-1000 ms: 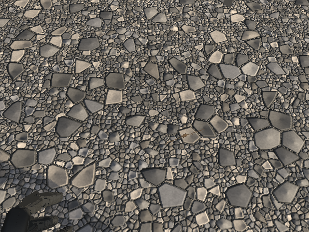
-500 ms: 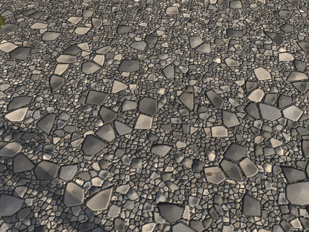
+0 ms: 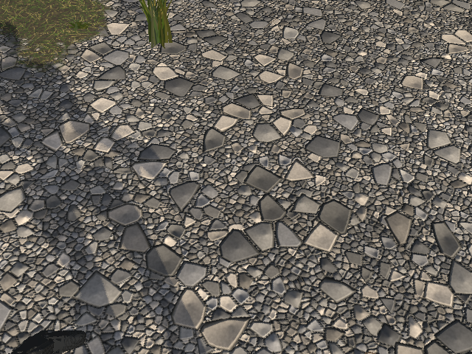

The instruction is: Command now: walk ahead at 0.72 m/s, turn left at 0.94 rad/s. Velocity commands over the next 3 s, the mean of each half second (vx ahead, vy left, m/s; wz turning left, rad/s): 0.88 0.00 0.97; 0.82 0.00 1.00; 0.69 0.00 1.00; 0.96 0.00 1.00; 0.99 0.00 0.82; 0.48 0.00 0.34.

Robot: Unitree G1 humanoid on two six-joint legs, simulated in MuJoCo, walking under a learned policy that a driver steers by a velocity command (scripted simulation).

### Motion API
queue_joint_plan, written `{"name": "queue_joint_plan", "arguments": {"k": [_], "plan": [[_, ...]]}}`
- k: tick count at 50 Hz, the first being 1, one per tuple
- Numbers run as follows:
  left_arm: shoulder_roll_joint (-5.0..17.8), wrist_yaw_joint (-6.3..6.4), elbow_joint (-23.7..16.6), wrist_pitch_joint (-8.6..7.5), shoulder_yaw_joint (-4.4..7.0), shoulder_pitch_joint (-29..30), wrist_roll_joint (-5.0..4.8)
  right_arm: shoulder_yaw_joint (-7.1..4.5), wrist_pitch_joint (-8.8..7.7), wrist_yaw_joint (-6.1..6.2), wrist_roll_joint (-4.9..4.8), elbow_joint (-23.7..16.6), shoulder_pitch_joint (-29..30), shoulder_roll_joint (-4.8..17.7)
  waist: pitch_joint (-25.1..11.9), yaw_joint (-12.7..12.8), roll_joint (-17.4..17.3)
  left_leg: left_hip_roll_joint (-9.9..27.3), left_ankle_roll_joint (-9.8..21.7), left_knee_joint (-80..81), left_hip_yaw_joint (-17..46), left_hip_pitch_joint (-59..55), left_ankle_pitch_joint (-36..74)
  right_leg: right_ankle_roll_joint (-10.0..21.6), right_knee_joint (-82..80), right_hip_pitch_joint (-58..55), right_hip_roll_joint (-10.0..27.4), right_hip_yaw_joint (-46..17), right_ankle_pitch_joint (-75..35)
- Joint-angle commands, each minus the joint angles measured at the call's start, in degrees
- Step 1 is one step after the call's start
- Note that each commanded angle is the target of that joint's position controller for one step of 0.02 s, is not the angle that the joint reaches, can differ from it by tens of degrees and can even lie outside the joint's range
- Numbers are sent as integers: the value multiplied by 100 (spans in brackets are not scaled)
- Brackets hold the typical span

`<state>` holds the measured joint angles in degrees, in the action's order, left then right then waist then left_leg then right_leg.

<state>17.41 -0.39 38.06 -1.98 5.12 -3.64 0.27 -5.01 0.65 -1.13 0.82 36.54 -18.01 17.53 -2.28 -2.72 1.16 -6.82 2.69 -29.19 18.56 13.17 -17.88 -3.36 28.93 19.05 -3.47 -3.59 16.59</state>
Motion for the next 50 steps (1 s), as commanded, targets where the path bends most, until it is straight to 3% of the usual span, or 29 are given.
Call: {"name": "queue_joint_plan", "arguments": {"k": [1, 2, 3, 4, 5, 8, 13, 17, 19, 21, 23, 24, 25, 26, 27, 29, 30, 32, 35, 40, 42, 43, 44, 45, 46, 47, 48, 49, 50], "plan": [[982, 193, -125, -43, 204, -1246, 123, -80, -145, -128, 22, -633, 877, 335, -53, 1045, 278, 96, 309, -927, 380, 2881, -1970, 275, -889, -3092, 1148, -856, 784], [1607, 214, -188, -72, 276, -1564, 336, 66, -195, -81, -71, -954, 1064, -81, -327, 1091, 1381, -395, 124, -2546, -628, 3859, -1874, 660, -1728, -3487, 2668, -3102, 2902], [1549, 175, -147, -95, 318, -1151, 390, 65, -188, -14, 2, -1020, 1168, 251, 2, 791, 1009, 335, 140, -3325, -792, 4244, -824, 991, -1942, -2803, 3054, -3945, 3265], [1042, 133, -195, -100, 183, -964, 287, -20, -164, -46, 113, -913, 1343, 591, 236, 696, 454, 563, 130, -3639, -932, 4154, -350, 951, -1766, -2438, 2752, -3228, 2959], [805, 111, -174, -110, 91, -948, 212, -49, -153, -154, 180, -818, 1285, 642, 305, 623, 359, 635, 78, -3728, -1014, 3993, -91, 827, -1737, -2208, 2329, -2334, 2376], [646, 107, 74, -201, -10, -1367, 171, -1, -55, -409, 184, -701, 1212, 533, 387, 597, 618, 866, -42, -4326, -1352, 3889, 524, 708, -1870, -2012, 1782, -832, 985], [472, 28, 484, -365, -77, -2066, 202, 118, -13, -471, 166, -855, 1978, 409, 915, 713, 449, 1003, -11, -4168, -1546, 4356, 1031, 704, -2122, -2106, 1780, 383, -264], [503, 87, 816, -387, -96, -2458, 211, 277, -17, -586, 146, -988, 2707, 210, 1228, 857, 357, 953, 264, -2829, -2471, 3759, 985, 563, -2355, -2222, 1603, 1412, -1756], [673, 133, 919, -365, -98, -2445, 245, 380, -42, -568, 122, -1044, 2781, 47, 1285, 634, 420, 734, 589, -1979, -2943, 2937, 641, 452, -1920, -2228, 1675, 1917, -4627], [1061, 203, 956, -263, -34, -2514, 206, 305, -49, -442, 117, -805, 2067, 226, 582, 125, 716, 151, 831, -1747, -3244, 1659, 223, 477, -699, -2484, 1865, 2002, -7782], [1400, 199, 766, -145, 42, -2124, 177, 4, -115, -271, 76, -118, -327, 807, -695, -1026, 804, -197, 1205, -1353, -2747, -1217, -76, 625, 2159, -1532, 2110, 1821, -7945], [1187, 158, 687, -173, 37, -1926, 168, -261, -65, -141, -84, 138, -797, 1203, -1086, -1180, -60, 134, 1246, -664, -1730, -3019, -127, 466, 4155, 65, 1409, 1773, -4047], [532, -27, -47, -267, -171, -2192, 146, -353, 16, -106, 80, -129, -44, 1923, -1415, -155, -1395, 2009, 2123, 223, 1791, -4294, -1296, 68, 6370, 2642, 454, 1318, 1089], [981, -36, -298, -404, -99, -1236, 149, -365, 97, -10, 82, -202, -659, 1783, -1896, -757, -197, 2039, 2259, 885, 2725, -4177, -1462, 159, 6587, 2957, 403, 113, 441], [793, -28, -445, -462, -161, -995, 70, -352, 42, 57, 86, 110, -634, 1688, -951, -526, -156, 2044, 2055, 1265, 2337, -3396, -981, 214, 6169, 3176, 729, -9, 240], [613, 34, -320, -394, -267, -1114, 280, -218, -180, 158, 76, 229, -251, 1296, 219, 119, 430, 1451, 1744, 1212, 1168, -1486, 468, 202, 5032, 2468, 1140, -9, 395], [574, 26, -235, -262, -291, -1484, 380, -127, -235, 185, 54, 192, 33, 1130, 308, 451, 280, 1250, 1758, 1351, 859, -870, 465, 124, 4830, 2138, 1176, -4, 575], [576, -3, -284, -45, -290, -1382, 441, -5, -380, 136, -28, 221, 82, 866, 581, 603, 12, 994, 1831, 1577, 674, 109, 539, -50, 4183, 1867, 1278, 55, 983], [383, -69, -780, -17, -401, -104, 333, -15, -499, 85, -5, 295, -11, 903, 1106, 362, -139, 579, 1640, 2051, 385, 1073, 807, -160, 2600, 1550, 1141, 402, -354], [337, -103, -924, -107, -458, 507, 186, -135, -530, 52, -120, 580, -474, 1154, 716, -43, -309, 657, 1120, 1557, 390, 59, 3750, 173, 695, 482, 516, 476, -2109], [590, 21, -779, -154, -362, -19, 226, -188, -481, 118, -126, 683, -566, 1336, 200, 136, -264, 513, 679, 370, 391, -536, 5664, 296, 235, -486, 49, 502, -1768], [835, 113, -642, -202, -259, -737, 187, -228, -487, 117, -124, 672, -396, 1488, -202, 566, -386, 446, 440, -702, 445, -441, 5841, 336, 86, -1405, 93, 345, -1904], [1100, 195, -380, -261, -144, -1815, 212, -204, -529, 98, -166, 570, -44, 1370, -694, 1182, -383, 201, 229, -2014, 330, 101, 5170, 414, -76, -2699, 522, 103, -2281], [1416, 259, -183, -294, -64, -2656, 359, -7, -528, 139, -193, 394, -67, 467, -1356, 1247, 713, -333, 104, -4094, -413, 1182, -116, 641, 296, -4124, 2174, -977, -3874], [1230, 208, -418, -398, -93, -2239, 142, 239, -433, 146, -428, 137, -1088, 106, -2799, 618, 2533, -322, -224, -5686, -434, 2395, -1918, 1590, 91, -5444, 3493, -3393, -4211], [883, 247, -749, -296, -103, -1681, 186, 93, -303, 174, -389, 175, -890, 802, -2473, 792, 1675, 297, -438, -5954, -614, 2386, -1508, 1639, 41, -4743, 3221, -2748, -4520], [655, 286, -708, -240, -112, -1301, 165, 2, -201, 183, -488, -43, -228, 1020, -1725, 775, 1343, 548, -564, -5894, -941, 2788, -1070, 1669, -113, -4058, 2975, -2059, -3803], [477, 270, -660, -203, -141, -1017, 134, -40, -80, 221, -426, -66, 113, 1064, -999, 683, 464, 805, -656, -5706, -1176, 2769, -919, 1471, -287, -3148, 2575, -1370, -3759], [384, 277, -591, -188, -159, -774, 83, -87, 5, 219, -411, -163, 246, 984, -498, 490, 330, 985, -672, -5354, -1236, 2793, -811, 1369, -496, -2504, 2333, -880, -3435]]}}
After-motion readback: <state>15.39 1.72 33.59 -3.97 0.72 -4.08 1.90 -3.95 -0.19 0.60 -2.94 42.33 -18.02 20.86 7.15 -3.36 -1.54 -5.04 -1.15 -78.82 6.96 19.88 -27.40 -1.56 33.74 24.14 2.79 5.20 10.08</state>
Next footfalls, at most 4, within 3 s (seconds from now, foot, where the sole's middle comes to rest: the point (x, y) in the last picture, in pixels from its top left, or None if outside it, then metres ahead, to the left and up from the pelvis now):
0.02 right None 0.06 -0.12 -0.78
0.48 left None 0.40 0.21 -0.78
0.90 right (107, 250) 0.85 0.36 -0.78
1.36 left None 0.75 0.71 -0.78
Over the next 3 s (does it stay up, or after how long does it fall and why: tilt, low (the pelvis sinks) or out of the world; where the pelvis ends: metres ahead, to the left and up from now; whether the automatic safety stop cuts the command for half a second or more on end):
stays up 0.32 1.73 0.00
